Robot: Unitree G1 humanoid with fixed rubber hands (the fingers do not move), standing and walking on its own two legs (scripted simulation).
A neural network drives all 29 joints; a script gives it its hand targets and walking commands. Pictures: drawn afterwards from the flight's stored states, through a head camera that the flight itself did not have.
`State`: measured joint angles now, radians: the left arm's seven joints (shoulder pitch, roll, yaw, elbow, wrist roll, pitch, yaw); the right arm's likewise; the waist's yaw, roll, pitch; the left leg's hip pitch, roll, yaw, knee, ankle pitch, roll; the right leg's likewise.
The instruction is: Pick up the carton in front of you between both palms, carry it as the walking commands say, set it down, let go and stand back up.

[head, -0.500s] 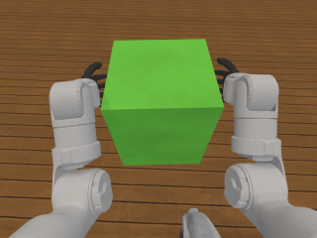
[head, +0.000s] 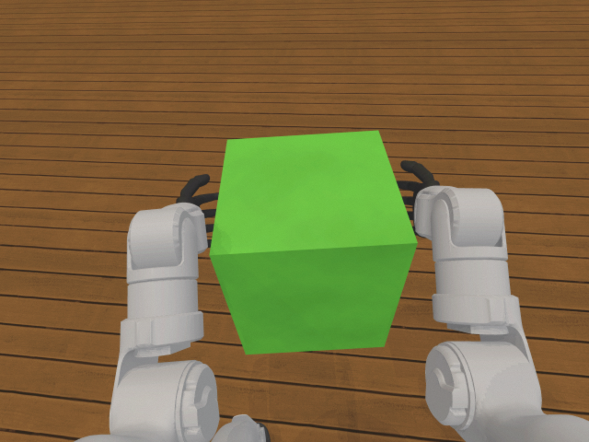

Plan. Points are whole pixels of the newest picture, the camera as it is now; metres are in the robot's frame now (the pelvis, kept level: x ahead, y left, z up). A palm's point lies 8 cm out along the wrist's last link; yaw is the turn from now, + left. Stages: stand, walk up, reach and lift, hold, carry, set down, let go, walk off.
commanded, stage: carry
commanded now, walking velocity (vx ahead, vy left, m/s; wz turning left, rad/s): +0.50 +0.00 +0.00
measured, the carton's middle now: (309, 247) +0.37 -0.01 +0.03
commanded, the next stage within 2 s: none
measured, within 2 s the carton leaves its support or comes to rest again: neither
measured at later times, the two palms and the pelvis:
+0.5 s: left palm (210, 126) +0.59 +0.14 +0.09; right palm (385, 116) +0.58 -0.16 +0.09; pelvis +0.32 +0.00 -0.02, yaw -1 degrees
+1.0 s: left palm (215, 109) +0.69 +0.15 +0.06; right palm (365, 96) +0.70 -0.14 +0.06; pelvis +0.44 +0.00 -0.02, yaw +1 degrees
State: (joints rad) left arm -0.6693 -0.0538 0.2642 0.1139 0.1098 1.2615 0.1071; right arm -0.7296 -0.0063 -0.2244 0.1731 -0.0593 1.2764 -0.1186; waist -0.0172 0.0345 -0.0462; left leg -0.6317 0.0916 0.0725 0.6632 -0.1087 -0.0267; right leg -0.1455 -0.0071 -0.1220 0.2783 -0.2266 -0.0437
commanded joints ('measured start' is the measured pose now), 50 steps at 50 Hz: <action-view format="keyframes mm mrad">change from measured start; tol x32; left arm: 1 -652 -1081 -615 -148 -408 -28 -222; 23 56 -952 -871 -539 -386 -34 -253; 50 32 -1006 -847 -311 -332 -165 -300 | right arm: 1 -609 1244 630 -131 424 -41 214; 18 95 1121 787 -543 330 -97 289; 50 108 1054 796 -357 270 -182 309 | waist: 1 52 -198 -401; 8 -10 292 -587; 28 25 -255 -455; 50 15 -9 -318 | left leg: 1 23 -62 74 -159 69 11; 5 492 -82 140 -356 147 49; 8 1140 328 -515 -298 288 293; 21 673 119 78 -340 611 99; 30 233 -10 -39 46 -529 -5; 50 426 73 -31 -139 281 26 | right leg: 1 404 -194 74 28 568 -73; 5 237 -153 -21 298 661 8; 9 -651 -13 102 941 -299 52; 23 -150 2 -89 127 357 72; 27 445 -383 264 207 1153 -112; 35 -14 -228 98 -45 -76 -2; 42 25 -181 50 240 551 -2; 50 -31 -161 36 298 479 -2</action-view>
